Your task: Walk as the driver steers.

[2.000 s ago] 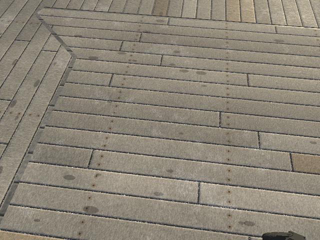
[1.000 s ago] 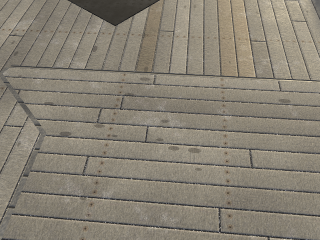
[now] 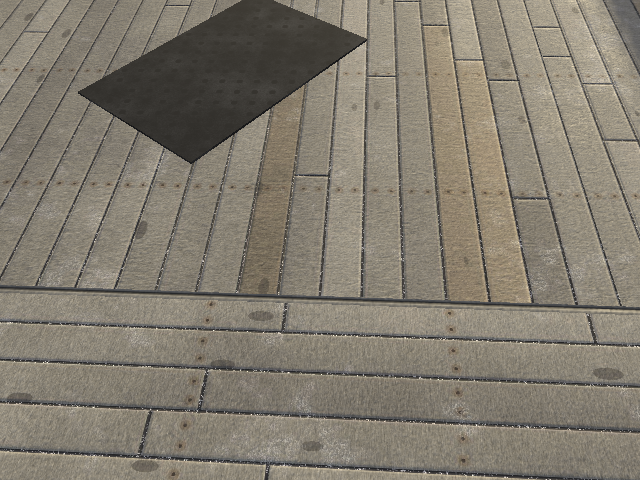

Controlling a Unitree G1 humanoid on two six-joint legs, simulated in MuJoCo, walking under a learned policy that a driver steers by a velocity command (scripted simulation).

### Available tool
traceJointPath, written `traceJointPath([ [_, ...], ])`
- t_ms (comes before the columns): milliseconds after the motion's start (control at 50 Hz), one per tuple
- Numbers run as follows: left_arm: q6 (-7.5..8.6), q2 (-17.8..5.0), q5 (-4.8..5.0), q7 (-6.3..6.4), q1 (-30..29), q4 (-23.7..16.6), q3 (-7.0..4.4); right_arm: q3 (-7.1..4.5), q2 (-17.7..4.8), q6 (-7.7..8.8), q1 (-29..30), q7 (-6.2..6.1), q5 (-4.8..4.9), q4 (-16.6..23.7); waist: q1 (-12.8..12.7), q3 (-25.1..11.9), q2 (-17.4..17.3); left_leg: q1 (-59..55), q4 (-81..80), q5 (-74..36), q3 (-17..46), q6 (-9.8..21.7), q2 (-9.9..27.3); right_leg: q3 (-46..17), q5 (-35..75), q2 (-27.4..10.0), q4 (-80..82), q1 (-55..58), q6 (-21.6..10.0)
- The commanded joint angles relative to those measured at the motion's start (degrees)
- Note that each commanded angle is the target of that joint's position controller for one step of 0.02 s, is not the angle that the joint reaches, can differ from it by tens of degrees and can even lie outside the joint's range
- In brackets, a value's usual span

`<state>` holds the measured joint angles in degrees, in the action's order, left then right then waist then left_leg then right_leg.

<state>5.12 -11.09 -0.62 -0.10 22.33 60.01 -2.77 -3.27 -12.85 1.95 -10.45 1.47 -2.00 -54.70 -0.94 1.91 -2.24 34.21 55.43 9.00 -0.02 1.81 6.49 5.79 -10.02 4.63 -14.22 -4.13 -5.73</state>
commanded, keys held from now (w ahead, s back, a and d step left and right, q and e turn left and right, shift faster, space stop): w+q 0.46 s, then w+e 0.54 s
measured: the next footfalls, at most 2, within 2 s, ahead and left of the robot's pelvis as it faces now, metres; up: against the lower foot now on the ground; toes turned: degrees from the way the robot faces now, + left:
left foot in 0.28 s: +0.31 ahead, +0.12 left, +0.00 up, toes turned +10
right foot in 0.84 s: +0.65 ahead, +0.03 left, +0.00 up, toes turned +4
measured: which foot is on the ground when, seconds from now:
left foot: up 0.00-0.26, down 0.28-0.84, up 0.86-1.00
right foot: down 0.00-0.30, up 0.32-0.82, down 0.84-1.00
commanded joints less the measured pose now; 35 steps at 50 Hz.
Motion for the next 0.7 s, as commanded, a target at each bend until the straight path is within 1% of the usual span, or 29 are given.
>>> traceJointPath([
  [20,0.87,-6.5,0.01,0.18,1.4,-2.2,-0.78,0.02,-1.8,0.05,3.3,0.27,0.45,3.5,0.6,3.4,5.1,3.8,-6.9,-5.7,-1.6,-1.1,0.2,-9.2,12.6,-14.9,8.8,-0.9,-5.6],
  [60,1.03,-6.6,-0.19,0.33,3.0,-1.7,-0.71,0.52,-1.0,0.19,6.4,0.4,0.83,4.4,-0.4,3.7,5.5,2.7,-12.1,-8.4,-2.4,-0.6,-0.9,-6.5,15.0,-14.8,8.9,0.7,-4.8],
  [100,1.17,-6.4,-0.44,0.68,5.0,-0.9,-0.61,0.81,-0.8,0.29,9.3,0.44,0.97,5.5,-1.4,4.3,5.6,2.5,-15.7,-9.6,-3.0,0.4,-2.2,-4.3,17.6,-15.7,8.9,3.5,-4.4],
  [140,1.09,-6.1,-0.72,1.13,6.3,-0.2,-0.52,0.87,-1.1,0.46,11.5,0.47,0.81,6.6,-1.9,5.0,5.5,2.8,-18.3,-8.7,-3.5,1.8,-3.0,-2.6,20.7,-17.0,7.7,7.2,-4.2],
  [180,0.94,-6.5,-0.93,1.61,6.3,0.2,-0.61,0.76,-1.4,0.77,12.1,0.53,0.59,7.3,-1.5,5.1,5.6,1.9,-20.7,-5.8,-4.5,3.5,-3.9,-0.9,26.6,-18.2,5.0,10.6,-3.6],
  [200,0.87,-7.0,-0.98,1.84,5.6,0.1,-0.7,0.59,-1.6,0.92,11.3,0.47,0.48,7.3,-0.7,4.5,5.8,-0.3,-21.7,-3.6,-5.6,4.6,-5.0,0.3,33.6,-18.5,2.3,11.7,-3.2],
  [220,0.77,-7.7,-1.03,2.06,4.8,0.0,-0.86,0.28,-2.0,1.03,9.5,0.3,0.39,7.0,0.3,3.1,6.5,-3.5,-22.1,-0.9,-7.0,5.8,-6.8,1.4,43.1,-18.7,-1.8,12.6,-2.7],
  [240,0.49,-8.6,-1.14,2.2,4.1,-0.2,-1.1,-0.23,-2.9,1.16,5.9,0.06,0.27,6.1,1.9,0.7,7.1,-7.8,-22.5,2.0,-8.3,7.1,-8.9,2.4,51.6,-18.7,-8.2,13.2,-2.3],
  [260,0.01,-9.4,-1.14,2.19,3.5,-0.5,-1.3,-0.94,-3.9,1.43,-0.6,-0.12,0.17,4.1,4.5,-3.0,7.1,-14.7,-24.7,2.5,-9.1,8.6,-11.1,3.6,54.5,-18.2,-17.9,12.5,-1.7],
  [280,-0.25,-9.7,-0.76,2.13,2.5,-1.5,-1.29,-2.11,-6.2,1.78,-9.5,-0.37,-0.56,1.5,8.4,-7.6,5.8,-27.6,-27.7,0.7,-5.4,11.0,-9.8,4.9,47.1,-17.1,-30.9,4.8,-0.3],
  [300,0.04,-7.0,0.85,1.44,2.4,-4.9,-0.56,-4.1,-12.5,1.7,-17.0,-1.11,-1.32,1.2,10.3,-14.6,-3.1,-44.4,-29.5,4.5,16.2,17.6,4.7,6.9,24.4,-12.0,-52.7,-13.7,2.4],
  [320,0.6,-6.8,0.76,0.6,2.0,-7.1,-0.94,-4.55,-14.6,0.87,-14.4,-0.83,0.18,1.5,6.7,-18.2,-9.8,-51.6,-38.1,-1.9,42.6,23.7,14.6,-1.2,-19.6,-0.4,-67.4,-29.9,3.9],
  [340,0.89,-8.3,-0.3,0.3,-3.4,-8.4,-1.22,-4.27,-13.6,0.4,-10.9,-0.73,1.53,1.6,5.8,-12.0,-2.0,-47.4,-38.4,-0.2,34.9,21.7,12.1,-8.3,-15.0,-5.3,-68.1,-35.8,2.9],
  [360,1.58,-7.7,0.02,0.06,-6.0,-9.5,-0.96,-3.56,-10.6,0.39,-7.7,-0.9,1.6,2.0,4.7,-5.9,0.9,-39.8,-39.9,-2.4,28.3,19.6,10.6,-8.1,-10.3,-7.7,-64.3,-36.2,2.9],
  [380,1.61,-7.2,-0.15,0.13,-6.1,-9.4,-1.05,-2.86,-8.0,0.5,-5.4,-1.05,1.5,2.3,2.3,-1.9,3.8,-33.0,-41.5,-6.4,23.7,17.0,7.7,-8.0,-8.2,-9.5,-58.9,-33.6,3.2],
  [400,0.75,-7.0,-1.17,0.21,-6.1,-9.8,-1.09,-2.33,-6.5,0.8,-4.4,-1.41,1.86,2.2,0.6,-0.5,3.5,-28.3,-42.3,-10.3,20.2,15.4,5.1,-8.1,-7.8,-10.5,-55.3,-30.6,4.2],
  [420,-0.42,-6.2,-1.89,0.05,-5.0,-9.7,-0.93,-2.02,-6.0,1.19,-4.0,-1.56,2.02,2.4,-0.6,-1.0,2.6,-25.8,-42.9,-12.2,17.6,14.7,3.3,-8.1,-7.5,-10.9,-52.9,-27.7,5.1],
  [440,-1.37,-5.9,-2.2,-0.13,-5.1,-10.2,-0.92,-2.07,-6.5,1.72,-5.0,-1.57,2.18,2.3,-0.9,-1.3,2.0,-24.8,-43.1,-14.4,16.7,14.8,2.5,-7.6,-7.6,-10.8,-51.1,-27.0,5.9],
  [460,-2.05,-5.7,-2.26,-0.31,-5.9,-10.7,-0.87,-2.3,-7.6,2.08,-6.0,-1.57,2.24,2.2,-1.0,-1.3,1.7,-24.1,-43.5,-15.7,15.8,14.9,1.7,-6.9,-6.9,-10.7,-49.3,-27.3,6.7],
  [480,-2.5,-5.4,-2.2,-0.56,-6.5,-11.0,-0.76,-2.35,-8.1,2.32,-6.9,-1.59,2.16,1.9,-1.0,-1.2,1.4,-24.1,-44.5,-16.0,14.2,14.7,1.3,-6.1,-4.8,-10.9,-47.0,-28.2,7.3],
  [500,-2.71,-5.2,-2.13,-0.79,-8.2,-11.5,-0.65,-2.25,-8.1,2.5,-8.2,-1.57,2.08,1.6,-0.5,-0.5,0.8,-24.3,-45.7,-16.2,13.0,14.0,1.1,-5.4,-2.2,-11.3,-44.1,-29.2,7.6],
  [540,-2.88,-5.6,-1.7,-1.02,-12.9,-12.8,-0.63,-1.88,-7.4,2.72,-10.9,-1.39,1.97,0.8,1.4,1.0,0.0,-26.2,-47.0,-18.3,11.1,11.8,0.5,-4.5,3.0,-11.9,-38.5,-31.7,7.6],
  [600,-2.94,-5.8,-0.87,-1.35,-18.0,-14.3,-0.44,-1.5,-7.2,3.02,-13.5,-1.25,1.75,0.4,3.6,1.0,-0.7,-31.6,-47.3,-22.0,7.9,8.4,0.3,-3.8,9.1,-11.4,-32.2,-33.7,6.2],
  [640,-2.86,-5.6,-0.55,-1.57,-20.8,-15.3,-0.16,-1.21,-7.1,3.22,-14.8,-1.47,1.37,-0.1,4.7,1.5,-0.9,-35.0,-47.7,-23.1,6.2,7.5,1.0,-3.3,11.1,-10.5,-28.8,-34.5,5.0],
  [700,-2.65,-5.5,-0.4,-1.92,-24.6,-16.7,0.2,-0.76,-6.9,3.33,-16.2,-2.19,0.58,-1.0,5.6,3.5,-0.5,-39.7,-48.0,-25.6,3.7,7.4,2.9,-2.9,10.5,-8.5,-24.1,-35.4,3.3],
])
Over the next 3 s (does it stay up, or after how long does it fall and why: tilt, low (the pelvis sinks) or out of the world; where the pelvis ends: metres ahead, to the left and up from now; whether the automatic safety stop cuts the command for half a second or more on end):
stays up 1.63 -0.04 -0.02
